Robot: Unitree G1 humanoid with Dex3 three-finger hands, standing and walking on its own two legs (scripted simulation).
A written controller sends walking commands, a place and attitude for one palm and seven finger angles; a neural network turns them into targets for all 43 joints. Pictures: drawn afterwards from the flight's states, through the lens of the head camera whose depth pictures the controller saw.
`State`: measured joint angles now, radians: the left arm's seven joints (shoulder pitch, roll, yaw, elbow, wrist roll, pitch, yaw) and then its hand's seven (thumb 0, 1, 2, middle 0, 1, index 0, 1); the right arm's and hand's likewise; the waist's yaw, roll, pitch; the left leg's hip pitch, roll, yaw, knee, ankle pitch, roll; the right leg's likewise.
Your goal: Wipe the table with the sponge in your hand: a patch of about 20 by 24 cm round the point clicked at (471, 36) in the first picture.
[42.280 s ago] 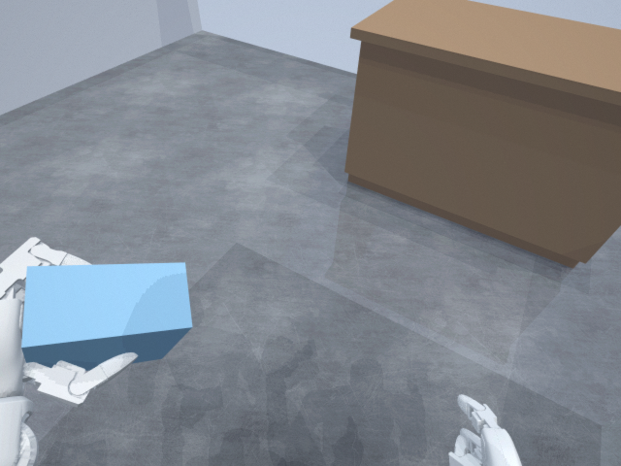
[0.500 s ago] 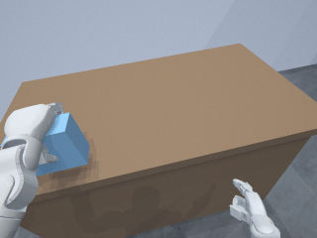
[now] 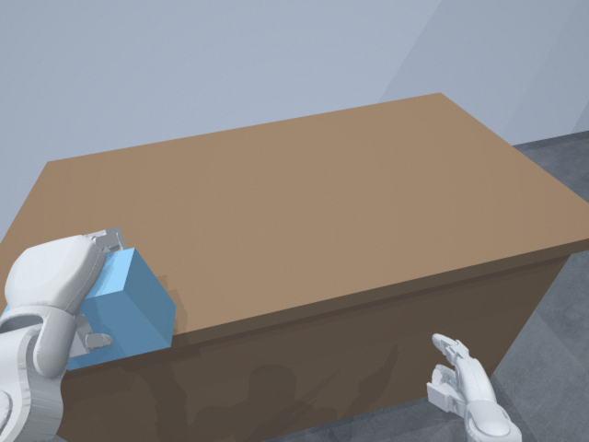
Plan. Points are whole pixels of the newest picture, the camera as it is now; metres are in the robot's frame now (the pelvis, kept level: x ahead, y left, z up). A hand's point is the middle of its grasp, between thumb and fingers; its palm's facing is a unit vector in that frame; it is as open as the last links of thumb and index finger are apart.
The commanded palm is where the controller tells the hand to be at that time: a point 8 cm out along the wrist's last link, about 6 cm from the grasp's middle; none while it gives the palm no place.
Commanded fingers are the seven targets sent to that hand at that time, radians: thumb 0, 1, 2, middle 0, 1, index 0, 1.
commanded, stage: bring the sponge back beside the body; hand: left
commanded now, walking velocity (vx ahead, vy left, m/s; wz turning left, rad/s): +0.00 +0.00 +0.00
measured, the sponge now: (109, 320) +0.20 +0.29 +0.10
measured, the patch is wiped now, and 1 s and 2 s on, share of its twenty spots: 1.00 1.00 1.00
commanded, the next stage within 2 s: step back with the hand held close in 0.44 s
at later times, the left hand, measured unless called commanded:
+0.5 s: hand (94, 312) +0.18 +0.27 +0.15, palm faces +0.14 -0.10 -0.99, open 10.6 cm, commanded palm +0.14 +0.27 +0.23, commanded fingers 0.00 0.10 1.30 -1.20 -1.60 -1.20 -1.60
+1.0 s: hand (89, 288) +0.18 +0.25 +0.20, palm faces +0.40 -0.80 -0.44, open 10.6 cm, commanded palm +0.12 +0.29 +0.21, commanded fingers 0.00 0.10 1.30 -1.20 -1.60 -1.20 -1.60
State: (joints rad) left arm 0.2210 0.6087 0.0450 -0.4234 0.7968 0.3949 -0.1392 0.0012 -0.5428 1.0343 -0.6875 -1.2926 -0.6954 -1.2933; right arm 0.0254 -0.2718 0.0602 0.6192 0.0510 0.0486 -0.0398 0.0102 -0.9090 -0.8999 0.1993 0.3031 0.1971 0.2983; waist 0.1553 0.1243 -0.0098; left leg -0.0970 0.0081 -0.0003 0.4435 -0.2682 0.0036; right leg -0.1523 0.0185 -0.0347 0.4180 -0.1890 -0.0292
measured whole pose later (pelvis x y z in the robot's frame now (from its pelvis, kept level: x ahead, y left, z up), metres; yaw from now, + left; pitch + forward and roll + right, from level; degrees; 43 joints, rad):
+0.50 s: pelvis -0.02 -0.01 +0.00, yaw -1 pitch -6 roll +0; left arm 0.25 0.59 0.04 -0.43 0.79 0.39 -0.10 0.00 -0.54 1.03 -0.69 -1.29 -0.70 -1.29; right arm 0.03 -0.27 0.06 0.63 0.04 0.02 -0.05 0.01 -0.91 -0.90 0.20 0.30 0.20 0.30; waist 0.15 0.13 -0.01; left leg -0.09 0.02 0.01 0.46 -0.26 -0.01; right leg -0.16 0.04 -0.03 0.44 -0.17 -0.05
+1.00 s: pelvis -0.04 +0.01 -0.02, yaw +0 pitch +1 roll -1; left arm 0.45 0.47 0.46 -0.63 -0.07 -0.16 0.14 0.00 -0.55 1.03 -0.69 -1.29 -0.70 -1.29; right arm 0.26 -0.24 0.00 0.60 0.03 -0.01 -0.05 0.01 -0.91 -0.90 0.20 0.30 0.20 0.30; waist -0.03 -0.01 0.00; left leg -0.36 -0.03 -0.02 0.65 -0.31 0.03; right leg -0.41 0.01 -0.04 0.57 -0.19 -0.01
